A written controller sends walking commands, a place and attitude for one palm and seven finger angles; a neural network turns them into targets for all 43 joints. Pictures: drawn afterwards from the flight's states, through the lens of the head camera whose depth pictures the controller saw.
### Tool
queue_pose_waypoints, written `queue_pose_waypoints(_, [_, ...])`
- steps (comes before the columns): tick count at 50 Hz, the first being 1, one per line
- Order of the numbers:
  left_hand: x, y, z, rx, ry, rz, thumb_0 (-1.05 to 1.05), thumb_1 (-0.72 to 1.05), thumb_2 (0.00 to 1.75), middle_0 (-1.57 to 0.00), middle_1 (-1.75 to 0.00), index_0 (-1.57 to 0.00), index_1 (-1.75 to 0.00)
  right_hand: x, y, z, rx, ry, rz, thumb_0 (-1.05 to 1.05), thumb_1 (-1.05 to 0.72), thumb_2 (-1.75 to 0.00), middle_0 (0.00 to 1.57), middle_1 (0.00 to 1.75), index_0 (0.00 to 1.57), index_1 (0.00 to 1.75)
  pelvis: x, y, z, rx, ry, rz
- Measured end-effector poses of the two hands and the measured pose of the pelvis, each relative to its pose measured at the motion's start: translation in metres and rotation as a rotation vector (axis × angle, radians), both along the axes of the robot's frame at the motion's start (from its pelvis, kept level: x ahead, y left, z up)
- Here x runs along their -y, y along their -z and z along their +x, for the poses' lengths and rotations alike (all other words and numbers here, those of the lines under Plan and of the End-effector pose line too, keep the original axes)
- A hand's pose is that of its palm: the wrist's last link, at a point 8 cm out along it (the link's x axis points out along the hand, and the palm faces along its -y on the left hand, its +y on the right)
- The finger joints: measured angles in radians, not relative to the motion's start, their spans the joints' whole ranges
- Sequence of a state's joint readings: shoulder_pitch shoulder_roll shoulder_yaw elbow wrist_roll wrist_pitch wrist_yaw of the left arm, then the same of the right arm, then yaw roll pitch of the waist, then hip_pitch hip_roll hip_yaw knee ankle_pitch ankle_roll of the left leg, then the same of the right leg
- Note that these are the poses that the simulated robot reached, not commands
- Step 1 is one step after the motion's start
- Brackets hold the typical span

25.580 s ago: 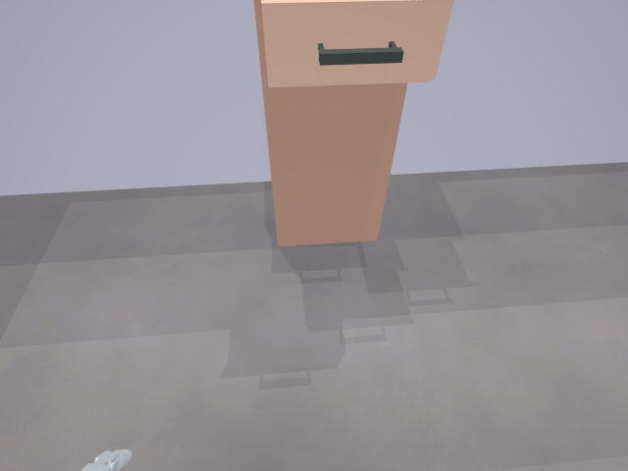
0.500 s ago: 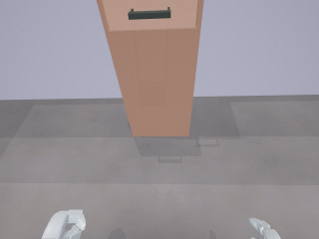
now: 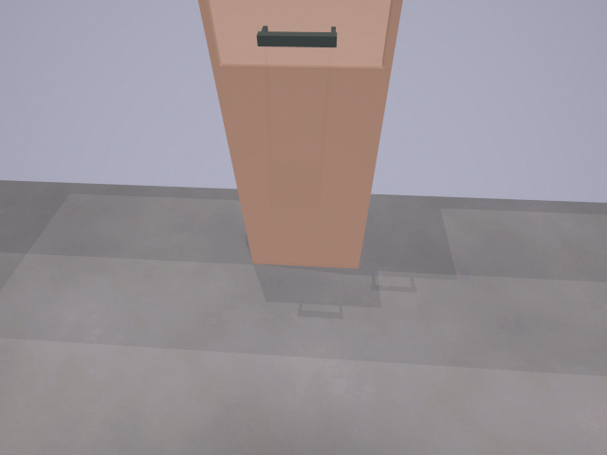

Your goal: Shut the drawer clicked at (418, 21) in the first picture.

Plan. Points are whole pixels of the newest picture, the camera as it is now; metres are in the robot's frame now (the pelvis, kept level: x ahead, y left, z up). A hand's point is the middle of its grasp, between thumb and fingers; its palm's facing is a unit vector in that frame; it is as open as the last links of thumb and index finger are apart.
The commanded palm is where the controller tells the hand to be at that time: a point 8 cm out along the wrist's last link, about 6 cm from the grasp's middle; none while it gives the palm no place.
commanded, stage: let the arm hang, fingers relaxed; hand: left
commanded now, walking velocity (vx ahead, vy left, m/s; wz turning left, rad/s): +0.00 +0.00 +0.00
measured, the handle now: (298, 35) +0.90 +0.06 +0.15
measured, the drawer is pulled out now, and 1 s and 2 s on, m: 0.00 0.00 0.00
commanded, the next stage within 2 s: look to check the result in 0.40 s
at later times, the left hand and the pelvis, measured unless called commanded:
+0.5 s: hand out of the picture +0.01 +0.16 -0.17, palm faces +0.03 -0.98 -0.18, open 7.3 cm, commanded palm none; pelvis +0.02 +0.00 +0.00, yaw -1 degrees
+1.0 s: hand out of the picture +0.03 +0.15 -0.17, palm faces +0.03 -0.98 -0.18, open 7.4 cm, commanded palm none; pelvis +0.03 -0.02 +0.00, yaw -1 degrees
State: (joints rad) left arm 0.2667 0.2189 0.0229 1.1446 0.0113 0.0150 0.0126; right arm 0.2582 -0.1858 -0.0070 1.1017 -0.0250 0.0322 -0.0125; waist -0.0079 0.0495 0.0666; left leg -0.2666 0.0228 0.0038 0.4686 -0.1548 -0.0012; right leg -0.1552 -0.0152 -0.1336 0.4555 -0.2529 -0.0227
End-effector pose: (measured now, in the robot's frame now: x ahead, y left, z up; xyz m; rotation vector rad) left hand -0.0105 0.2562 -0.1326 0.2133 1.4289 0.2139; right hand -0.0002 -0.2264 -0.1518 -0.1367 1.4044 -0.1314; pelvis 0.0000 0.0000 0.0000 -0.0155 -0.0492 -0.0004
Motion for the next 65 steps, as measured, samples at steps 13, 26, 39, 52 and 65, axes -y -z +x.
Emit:
queue_pose_waypoints(13, [0.039, 0.009, 0.034, 0.045, 0.02, -0.089, 0.01, 0.92, 0.9, -0.21, -0.31, -0.21, -0.31, -0.015, -0.002, -0.002, -0.029, 0.032, 0.017, 0.0, -0.91, -0.9, 0.2, 0.3, 0.2, 0.3, 0.0, -0.003, 0.012, -0.008, 0.013, 0.011])
queue_pose_waypoints(26, [0.048, 0.009, 0.019, -0.018, -0.013, -0.098, 0.01, 0.92, 0.9, -0.2, -0.3, -0.2, -0.3, -0.016, -0.002, 0.001, -0.056, 0.045, 0.022, 0.0, -0.91, -0.9, 0.2, 0.3, 0.2, 0.3, 0.004, -0.003, 0.023, -0.012, 0.014, 0.012])
queue_pose_waypoints(39, [0.054, 0.008, 0.021, -0.018, -0.021, -0.094, 0.01, 0.91, 0.9, -0.2, -0.3, -0.2, -0.3, -0.006, -0.002, 0.016, -0.033, 0.041, 0.013, 0.0, -0.91, -0.9, 0.2, 0.3, 0.2, 0.3, 0.01, -0.004, 0.03, -0.007, 0.016, 0.014])
queue_pose_waypoints(52, [0.059, 0.008, 0.035, 0.01, -0.006, -0.092, 0.01, 0.91, 0.9, -0.2, -0.3, -0.2, -0.3, 0.004, -0.003, 0.02, -0.024, 0.045, 0.006, 0.0, -0.91, -0.9, 0.2, 0.3, 0.2, 0.3, 0.017, -0.004, 0.034, -0.006, 0.019, 0.015])
queue_pose_waypoints(65, [0.058, 0.006, 0.043, 0.021, 0.001, -0.077, 0.01, 0.91, 0.9, -0.2, -0.3, -0.2, -0.3, 0.012, -0.003, 0.019, -0.035, 0.048, 0.002, 0.0, -0.91, -0.9, 0.2, 0.3, 0.2, 0.3, 0.022, -0.004, 0.035, -0.006, 0.021, 0.015])
